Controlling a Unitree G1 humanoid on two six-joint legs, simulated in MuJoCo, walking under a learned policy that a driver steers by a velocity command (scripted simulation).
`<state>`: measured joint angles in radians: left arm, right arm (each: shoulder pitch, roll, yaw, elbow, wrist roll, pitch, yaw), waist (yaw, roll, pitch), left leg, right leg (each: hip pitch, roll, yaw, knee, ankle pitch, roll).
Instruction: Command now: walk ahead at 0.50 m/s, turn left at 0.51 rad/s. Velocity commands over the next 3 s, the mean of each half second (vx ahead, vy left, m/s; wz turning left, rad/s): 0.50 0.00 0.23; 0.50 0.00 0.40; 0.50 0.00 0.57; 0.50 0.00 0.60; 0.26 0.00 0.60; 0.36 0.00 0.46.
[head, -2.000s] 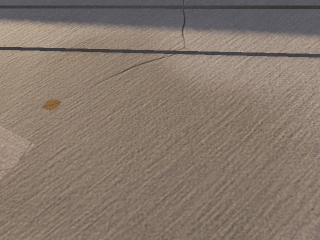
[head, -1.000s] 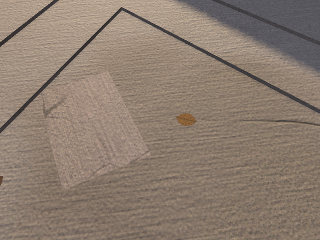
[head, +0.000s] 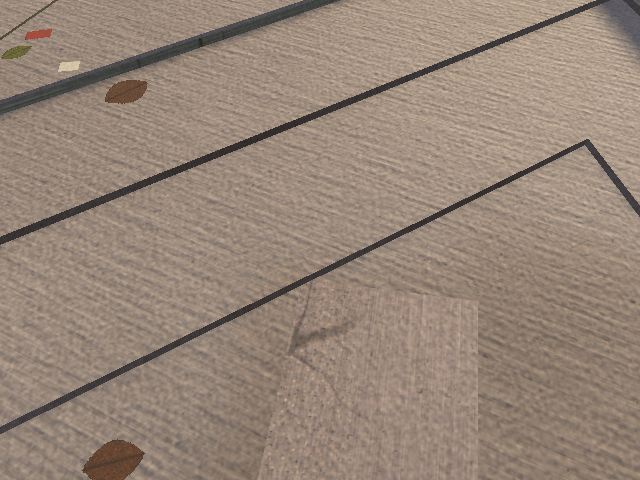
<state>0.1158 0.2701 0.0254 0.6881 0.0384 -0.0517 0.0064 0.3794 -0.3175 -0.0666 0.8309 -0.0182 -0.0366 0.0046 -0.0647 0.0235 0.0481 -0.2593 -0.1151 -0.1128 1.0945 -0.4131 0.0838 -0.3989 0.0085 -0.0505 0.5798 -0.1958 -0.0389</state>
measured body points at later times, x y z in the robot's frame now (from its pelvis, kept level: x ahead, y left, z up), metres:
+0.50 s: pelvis +0.26 +0.04 +0.01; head +0.28 +0.06 +0.46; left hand +0.23 +0.30 -0.14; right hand +0.44 -0.18 -0.10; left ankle +0.30 +0.12 -0.73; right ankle +0.15 -0.10 -0.65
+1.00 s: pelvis +0.53 +0.04 +0.01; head +0.56 +0.03 +0.45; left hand +0.62 +0.33 -0.09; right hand +0.61 -0.23 -0.14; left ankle +0.37 +0.12 -0.65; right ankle +0.61 -0.04 -0.73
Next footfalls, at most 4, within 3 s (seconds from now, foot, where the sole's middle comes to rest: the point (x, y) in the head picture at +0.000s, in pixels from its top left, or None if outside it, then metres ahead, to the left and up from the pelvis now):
0.40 left None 0.34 0.12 -0.76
0.90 right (336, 391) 0.65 -0.03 -0.76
1.40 left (188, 335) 0.80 0.30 -0.74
1.88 right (198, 248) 1.06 0.29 -0.74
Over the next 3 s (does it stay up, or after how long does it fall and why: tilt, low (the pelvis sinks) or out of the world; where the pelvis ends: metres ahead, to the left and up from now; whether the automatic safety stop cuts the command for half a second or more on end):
stays up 1.11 0.64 0.06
